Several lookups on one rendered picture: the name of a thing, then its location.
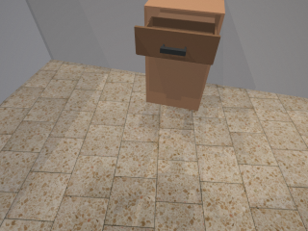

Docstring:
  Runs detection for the handle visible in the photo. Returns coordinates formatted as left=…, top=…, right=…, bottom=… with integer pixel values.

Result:
left=160, top=44, right=187, bottom=57

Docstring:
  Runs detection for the cabinet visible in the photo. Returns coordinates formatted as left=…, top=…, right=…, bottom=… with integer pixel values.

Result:
left=143, top=0, right=225, bottom=111

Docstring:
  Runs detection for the drawer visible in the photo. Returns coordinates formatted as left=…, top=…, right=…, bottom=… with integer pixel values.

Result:
left=134, top=16, right=221, bottom=65

